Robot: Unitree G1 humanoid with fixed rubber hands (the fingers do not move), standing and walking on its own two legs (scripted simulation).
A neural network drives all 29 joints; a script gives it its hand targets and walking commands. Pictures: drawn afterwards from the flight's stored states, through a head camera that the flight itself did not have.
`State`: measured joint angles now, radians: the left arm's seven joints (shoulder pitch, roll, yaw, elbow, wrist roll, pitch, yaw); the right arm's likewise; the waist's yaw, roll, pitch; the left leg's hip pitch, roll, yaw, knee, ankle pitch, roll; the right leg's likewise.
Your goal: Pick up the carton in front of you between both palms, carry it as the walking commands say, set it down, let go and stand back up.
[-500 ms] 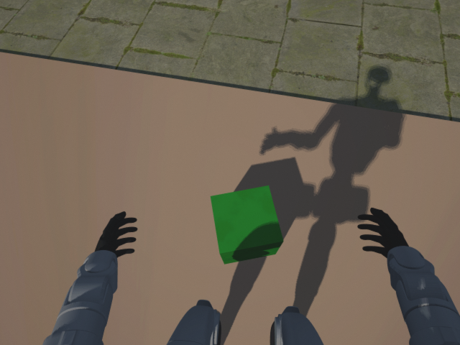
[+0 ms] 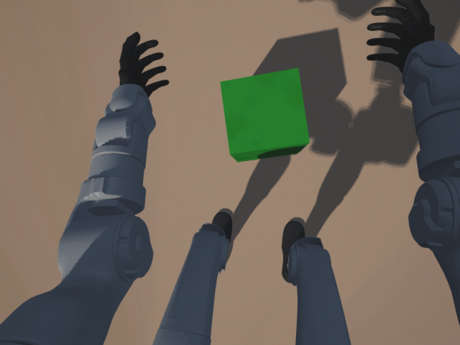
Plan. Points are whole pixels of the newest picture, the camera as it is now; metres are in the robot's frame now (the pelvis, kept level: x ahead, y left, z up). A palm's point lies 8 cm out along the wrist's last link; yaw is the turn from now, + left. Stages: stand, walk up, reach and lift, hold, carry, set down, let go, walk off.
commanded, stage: reach and lift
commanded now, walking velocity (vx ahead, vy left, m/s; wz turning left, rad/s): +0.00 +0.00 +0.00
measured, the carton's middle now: (263, 122) +0.55 +0.04 -0.53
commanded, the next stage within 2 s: none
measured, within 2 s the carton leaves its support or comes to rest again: leaves its support in 1.86 s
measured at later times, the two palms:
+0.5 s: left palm (179, 105) +0.50 +0.21 -0.24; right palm (355, 81) +0.58 -0.15 -0.25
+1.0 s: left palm (200, 127) +0.50 +0.21 -0.45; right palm (328, 111) +0.57 -0.14 -0.46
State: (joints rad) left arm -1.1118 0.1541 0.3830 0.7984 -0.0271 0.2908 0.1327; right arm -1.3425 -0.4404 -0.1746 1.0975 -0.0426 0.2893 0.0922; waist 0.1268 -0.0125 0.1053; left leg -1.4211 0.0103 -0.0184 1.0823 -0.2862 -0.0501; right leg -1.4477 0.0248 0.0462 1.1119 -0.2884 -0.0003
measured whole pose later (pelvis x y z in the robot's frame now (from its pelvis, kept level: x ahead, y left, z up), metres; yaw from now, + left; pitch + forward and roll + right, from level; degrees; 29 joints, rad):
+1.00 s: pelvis -0.01 +0.00 -0.26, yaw +5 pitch +41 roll +4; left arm -1.45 0.21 0.30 1.03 -0.15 0.10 0.17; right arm -1.64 -0.51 0.01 1.24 0.12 0.11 -0.02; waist 0.08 0.04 0.38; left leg -2.25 -0.06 -0.03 2.07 -0.53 -0.09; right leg -2.26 0.04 0.08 2.13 -0.57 0.03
